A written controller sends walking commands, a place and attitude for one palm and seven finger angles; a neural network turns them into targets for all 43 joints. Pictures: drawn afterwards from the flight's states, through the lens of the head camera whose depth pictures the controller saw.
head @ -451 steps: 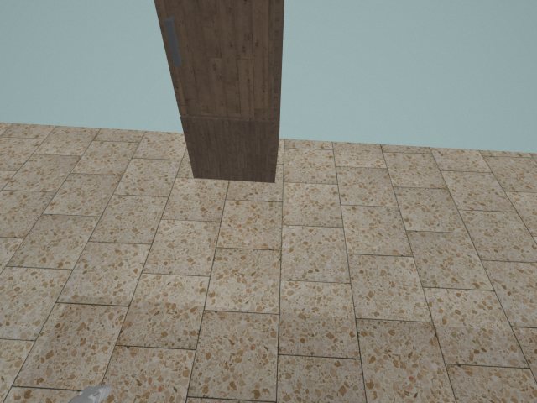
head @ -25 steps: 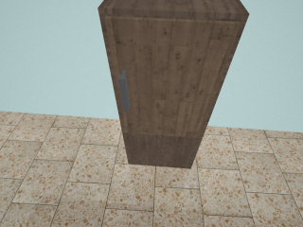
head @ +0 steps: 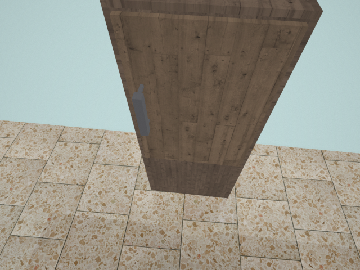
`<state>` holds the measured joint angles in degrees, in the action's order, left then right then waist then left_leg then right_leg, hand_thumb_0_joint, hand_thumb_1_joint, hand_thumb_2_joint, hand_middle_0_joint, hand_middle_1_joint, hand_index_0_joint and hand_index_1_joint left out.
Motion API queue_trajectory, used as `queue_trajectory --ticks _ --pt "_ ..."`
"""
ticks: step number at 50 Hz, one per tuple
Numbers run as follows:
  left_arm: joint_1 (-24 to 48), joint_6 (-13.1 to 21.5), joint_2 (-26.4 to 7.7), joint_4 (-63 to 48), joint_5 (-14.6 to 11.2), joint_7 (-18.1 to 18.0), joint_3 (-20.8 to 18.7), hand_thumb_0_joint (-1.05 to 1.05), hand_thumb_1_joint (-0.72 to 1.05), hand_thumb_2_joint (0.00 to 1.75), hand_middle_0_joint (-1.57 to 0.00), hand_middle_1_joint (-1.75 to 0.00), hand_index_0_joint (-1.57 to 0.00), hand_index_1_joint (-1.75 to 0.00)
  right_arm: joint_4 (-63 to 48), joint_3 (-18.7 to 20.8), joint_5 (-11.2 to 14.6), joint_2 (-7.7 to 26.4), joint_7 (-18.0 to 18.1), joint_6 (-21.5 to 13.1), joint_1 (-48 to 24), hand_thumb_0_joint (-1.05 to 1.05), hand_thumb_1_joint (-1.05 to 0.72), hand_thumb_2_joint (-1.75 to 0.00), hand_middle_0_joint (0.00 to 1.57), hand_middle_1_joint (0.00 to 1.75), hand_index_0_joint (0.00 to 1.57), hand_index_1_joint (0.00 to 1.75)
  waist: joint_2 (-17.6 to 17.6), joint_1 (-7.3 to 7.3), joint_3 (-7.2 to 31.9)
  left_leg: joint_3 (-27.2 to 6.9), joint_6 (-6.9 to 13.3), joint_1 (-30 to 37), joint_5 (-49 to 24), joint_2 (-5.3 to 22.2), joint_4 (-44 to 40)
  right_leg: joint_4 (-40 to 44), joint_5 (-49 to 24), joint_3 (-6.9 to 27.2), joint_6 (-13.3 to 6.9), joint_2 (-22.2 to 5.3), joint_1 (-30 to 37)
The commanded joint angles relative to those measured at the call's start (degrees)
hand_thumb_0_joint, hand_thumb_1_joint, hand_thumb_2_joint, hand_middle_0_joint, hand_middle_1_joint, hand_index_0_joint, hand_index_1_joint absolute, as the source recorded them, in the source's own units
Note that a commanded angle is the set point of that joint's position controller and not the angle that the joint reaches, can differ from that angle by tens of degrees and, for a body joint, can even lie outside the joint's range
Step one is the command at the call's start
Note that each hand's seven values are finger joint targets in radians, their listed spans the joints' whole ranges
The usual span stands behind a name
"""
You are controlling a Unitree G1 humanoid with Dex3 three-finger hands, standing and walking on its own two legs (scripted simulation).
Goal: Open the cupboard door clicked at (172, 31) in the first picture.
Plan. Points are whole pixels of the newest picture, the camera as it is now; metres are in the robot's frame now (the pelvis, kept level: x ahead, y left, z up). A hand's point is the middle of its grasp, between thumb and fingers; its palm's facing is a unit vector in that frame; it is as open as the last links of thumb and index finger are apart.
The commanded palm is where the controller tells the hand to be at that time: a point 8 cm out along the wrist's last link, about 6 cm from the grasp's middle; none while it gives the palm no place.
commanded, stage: come to a stop and stand still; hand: left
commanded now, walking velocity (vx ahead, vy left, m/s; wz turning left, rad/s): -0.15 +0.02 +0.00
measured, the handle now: (143, 110) +0.53 +0.15 -0.02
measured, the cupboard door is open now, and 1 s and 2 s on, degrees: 0 0 0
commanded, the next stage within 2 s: look again from close up in 0.70 s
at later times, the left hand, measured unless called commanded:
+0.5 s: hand out of the picture +0.00 +0.18 -0.18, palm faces +0.08 -0.97 -0.21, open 7.3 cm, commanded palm none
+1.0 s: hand out of the picture -0.02 +0.15 -0.17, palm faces -0.02 -0.98 -0.22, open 7.3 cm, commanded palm none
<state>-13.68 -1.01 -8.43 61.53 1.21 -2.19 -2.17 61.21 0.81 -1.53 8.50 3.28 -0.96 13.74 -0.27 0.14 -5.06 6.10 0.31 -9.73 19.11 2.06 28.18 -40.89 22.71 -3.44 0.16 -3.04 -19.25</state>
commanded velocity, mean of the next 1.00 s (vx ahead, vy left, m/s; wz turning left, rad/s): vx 0.02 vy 0.03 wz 0.00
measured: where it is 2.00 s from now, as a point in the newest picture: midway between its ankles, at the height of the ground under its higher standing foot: outside the picture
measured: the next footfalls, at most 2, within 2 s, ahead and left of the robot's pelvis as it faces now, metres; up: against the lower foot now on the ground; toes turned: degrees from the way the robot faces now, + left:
right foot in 0.06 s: +0.05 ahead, -0.13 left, +0.00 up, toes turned -5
left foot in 0.48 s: +0.00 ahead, +0.10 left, +0.00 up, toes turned +2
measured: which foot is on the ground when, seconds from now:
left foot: down 0.00-0.08, up 0.10-0.46, down 0.48-1.00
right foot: up 0.00-0.04, down 0.06-0.48, up 0.50-0.76, down 0.78-1.00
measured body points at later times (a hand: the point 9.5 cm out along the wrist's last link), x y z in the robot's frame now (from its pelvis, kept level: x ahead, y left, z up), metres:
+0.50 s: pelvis -0.03 -0.01 -0.01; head -0.01 +0.00 +0.44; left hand +0.00 +0.23 -0.16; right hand +0.05 -0.25 -0.15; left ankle -0.04 +0.10 -0.74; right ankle +0.01 -0.12 -0.73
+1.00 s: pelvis -0.02 -0.02 +0.00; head -0.01 -0.04 +0.45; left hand -0.02 +0.20 -0.15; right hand -0.04 -0.23 -0.17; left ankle -0.04 +0.10 -0.74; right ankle -0.05 -0.12 -0.74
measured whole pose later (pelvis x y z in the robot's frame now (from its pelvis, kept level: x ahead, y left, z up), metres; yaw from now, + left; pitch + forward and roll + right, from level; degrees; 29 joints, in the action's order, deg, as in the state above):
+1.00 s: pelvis -0.02 -0.02 +0.00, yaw -1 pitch +0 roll +0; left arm -18.0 1.7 -6.8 62.8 0.7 -2.5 0.8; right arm 61.0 0.1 -1.2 8.5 0.8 -0.4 18.4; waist -3.4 -1.9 -1.1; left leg 2.3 -0.1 -13.1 18.4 1.7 31.8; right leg -30.2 18.1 -2.3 -2.1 1.7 -11.9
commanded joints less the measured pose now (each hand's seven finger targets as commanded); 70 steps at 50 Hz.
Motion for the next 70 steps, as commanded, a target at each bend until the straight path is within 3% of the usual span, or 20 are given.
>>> queue_trajectory --ticks 1,2,4,5,11,17,21,23,24,25,30,36,39,40,41,42,45,48,56,70 --pt "-7.4 0.9 -3.8 -2.6 0.3 0.5 -1.3 0.00 0.90 0.90 -0.20 -0.30 -0.20 -0.30 -2.8 3.3 0.2 10.1 0.0 0.2 3.2 0.00 -0.90 -0.90 0.20 0.30 0.20 0.30 -7.0 1.57 6.8 -5.7 5.5 4.3 -46.8 12.1 1.5 9.6 -14.2 -1.6 -0.5 0.3 3.5" --pt "-8.8 1.3 -5.9 -2.7 0.5 0.4 -1.7 0.00 0.90 0.90 -0.20 -0.30 -0.20 -0.30 -3.3 3.6 0.3 9.1 -0.3 0.5 3.1 0.00 -0.90 -0.90 0.20 0.30 0.20 0.30 -2.0 2.10 8.7 -3.6 3.2 1.3 -36.4 8.9 5.3 11.7 -29.2 1.2 -0.9 -2.1 8.1" --pt "-10.6 2.1 -11.4 -2.6 0.5 -0.1 -2.4 0.00 0.90 0.90 -0.20 -0.30 -0.20 -0.30 -4.7 3.0 1.1 4.2 -0.8 1.1 4.1 0.00 -0.90 -0.90 0.20 0.30 0.20 0.30 12.9 2.63 12.5 -0.2 -1.2 -11.2 10.5 -1.8 19.0 12.5 -65.1 15.9 -10.7 -18.6 17.4" --pt "-10.8 2.1 -11.6 -2.9 0.4 -0.2 -2.0 0.00 0.90 0.90 -0.20 -0.30 -0.20 -0.30 -4.8 2.8 1.3 3.4 -0.7 1.5 2.2 0.00 -0.90 -0.90 0.20 0.30 0.20 0.30 13.0 3.69 11.5 -4.6 -0.8 -12.3 18.1 -1.6 26.1 14.0 -65.7 16.2 -13.7 -20.2 15.7" --pt "-3.0 1.7 -11.1 -7.0 0.6 -0.6 -2.0 0.00 0.90 0.90 -0.20 -0.30 -0.20 -0.30 -4.8 2.5 0.9 4.1 -2.4 2.7 0.1 0.00 -0.90 -0.90 0.20 0.30 0.20 0.30 10.3 1.69 7.4 -5.6 -2.4 -16.5 8.3 -1.1 31.8 18.3 -41.3 11.2 -11.4 -14.6 10.1" --pt "-3.3 1.4 -13.1 -7.9 0.9 -0.5 -2.9 0.00 0.90 0.90 -0.20 -0.30 -0.20 -0.30 -7.1 2.0 0.9 3.8 -3.0 2.2 -1.9 0.00 -0.90 -0.90 0.20 0.30 0.20 0.30 8.8 2.82 8.2 -3.9 -2.3 -12.7 6.7 -1.6 17.4 20.2 -28.0 14.1 -12.2 -14.9 9.4" --pt "-1.0 0.8 -12.5 -8.0 0.2 0.0 -2.6 0.00 0.90 0.90 -0.20 -0.30 -0.20 -0.30 -5.3 1.5 0.8 3.0 -2.9 1.4 4.1 0.00 -0.90 -0.90 0.20 0.30 0.20 0.30 7.9 -0.10 7.9 -1.0 -1.3 1.5 -3.3 -3.0 1.3 20.8 -7.7 10.7 -7.8 -10.3 0.1" --pt "-0.2 0.2 -8.2 -8.3 -0.1 0.2 -1.6 0.00 0.90 0.90 -0.20 -0.30 -0.20 -0.30 -4.1 1.7 0.4 6.0 -2.5 0.6 8.0 0.00 -0.90 -0.90 0.20 0.30 0.20 0.30 -1.0 -1.65 5.9 -8.0 0.7 6.3 -0.7 3.4 -8.3 14.7 4.1 6.2 -3.7 -4.3 -6.8" --pt "-0.7 0.0 -4.9 -8.9 -0.2 0.6 -1.0 0.00 0.90 0.90 -0.20 -0.30 -0.20 -0.30 -5.0 2.3 -0.2 9.0 -2.3 0.7 7.7 0.00 -0.90 -0.90 0.20 0.30 0.20 0.30 -11.8 -1.32 3.3 -19.7 4.6 1.1 5.0 12.1 -14.7 6.9 6.1 0.7 -1.0 0.9 -8.1" --pt "0.1 0.2 -4.3 -9.2 0.0 0.6 -0.7 0.00 0.90 0.90 -0.20 -0.30 -0.20 -0.30 -6.0 2.2 -0.6 10.3 -2.2 0.9 5.8 0.00 -0.90 -0.90 0.20 0.30 0.20 0.30 -13.1 -1.10 0.0 -24.3 8.8 -5.1 8.6 16.4 -19.0 0.7 7.1 -0.5 -0.8 2.0 -8.1" --pt "-3.4 0.4 -2.9 -4.8 0.6 1.9 -0.3 0.00 0.90 0.90 -0.20 -0.30 -0.20 -0.30 -5.8 0.9 -0.2 6.9 -1.3 -0.5 2.0 0.00 -0.90 -0.90 0.20 0.30 0.20 0.30 -6.7 1.24 -0.6 -16.0 8.7 -7.1 -0.4 11.2 -18.3 -9.4 -0.7 2.4 -0.9 0.9 -4.6" --pt "-3.3 1.4 -1.5 -3.5 -0.3 1.4 0.7 0.00 0.90 0.90 -0.20 -0.30 -0.20 -0.30 -2.6 1.1 -0.2 7.7 -0.7 -0.6 7.3 0.00 -0.90 -0.90 0.20 0.30 0.20 0.30 -3.7 -0.34 3.0 -14.1 8.7 0.1 -20.2 11.3 -10.7 9.4 -0.2 1.2 0.0 1.2 2.6" --pt "-8.9 2.6 -4.6 -0.5 -0.3 0.6 0.4 0.00 0.90 0.90 -0.20 -0.30 -0.20 -0.30 -1.6 0.5 1.1 4.5 -1.0 -1.0 6.6 0.00 -0.90 -0.90 0.20 0.30 0.20 0.30 2.9 1.28 6.6 -7.9 2.5 -6.5 -13.2 4.9 -3.0 20.8 -19.5 8.8 -1.6 -4.6 16.9" --pt "-13.1 3.0 -6.7 1.6 0.4 -1.8 1.0 0.00 0.90 0.90 -0.20 -0.30 -0.20 -0.30 -5.5 0.5 1.6 6.7 -1.8 -1.4 -2.3 0.00 -0.90 -0.90 0.20 0.30 0.20 0.30 4.7 3.54 0.0 -5.1 -0.5 -5.8 -7.0 2.1 5.6 21.4 -37.6 13.1 -1.8 -6.7 6.4" --pt "-7.6 3.7 -8.9 -1.3 -0.1 -1.2 2.0 0.00 0.90 0.90 -0.20 -0.30 -0.20 -0.30 -6.7 0.2 1.0 3.3 -2.5 -0.1 2.1 0.00 -0.90 -0.90 0.20 0.30 0.20 0.30 5.0 -1.26 2.5 -4.6 -0.5 -5.0 2.8 0.1 6.2 24.1 -14.6 13.5 -3.9 -9.2 2.9" --pt "-6.0 4.2 -7.4 -2.0 -0.4 -0.7 1.7 0.00 0.90 0.90 -0.20 -0.30 -0.20 -0.30 -4.5 0.1 0.6 3.1 -2.9 0.4 3.4 0.00 -0.90 -0.90 0.20 0.30 0.20 0.30 7.0 -1.55 2.9 -4.5 -0.2 -5.4 1.8 0.1 7.8 25.1 -8.8 14.3 -5.5 -7.4 3.3" --pt "-4.6 4.8 -7.3 -2.9 -0.5 -0.8 1.3 0.00 0.90 0.90 -0.20 -0.30 -0.20 -0.30 -2.8 -0.1 0.5 2.5 -2.9 -0.1 8.3 0.00 -0.90 -0.90 0.20 0.30 0.20 0.30 1.3 -3.10 6.8 -5.2 0.2 -2.5 -3.9 0.5 3.3 20.4 -14.4 11.4 -6.2 -5.8 5.9" --pt "-4.9 4.2 -5.7 -2.5 -0.7 -0.7 1.6 0.00 0.90 0.90 -0.20 -0.30 -0.20 -0.30 -2.1 -0.3 0.6 3.5 -2.3 -0.8 7.8 0.00 -0.90 -0.90 0.20 0.30 0.20 0.30 -2.6 -1.94 4.0 -7.4 1.1 -2.8 -9.8 2.9 -1.1 17.3 -13.7 8.9 -4.5 -2.6 5.1" --pt "-5.9 3.5 -6.0 -1.4 -0.6 -0.5 1.6 0.00 0.90 0.90 -0.20 -0.30 -0.20 -0.30 -0.7 -0.8 0.7 4.4 -1.6 -0.9 7.0 0.00 -0.90 -0.90 0.20 0.30 0.20 0.30 2.3 -0.66 -0.2 -7.7 1.3 -3.6 -10.7 3.0 -4.4 17.6 -16.8 8.1 -3.3 -2.3 6.3" --pt "-4.6 3.4 -8.6 -1.5 -0.5 -0.3 1.0 0.00 0.90 0.90 -0.20 -0.30 -0.20 -0.30 0.6 -0.5 0.7 6.6 -1.2 -1.3 4.3 0.00 -0.90 -0.90 0.20 0.30 0.20 0.30 0.3 -0.04 4.1 -7.2 1.4 0.0 -17.3 3.7 -4.6 16.2 -26.7 7.7 -3.3 -3.1 10.4"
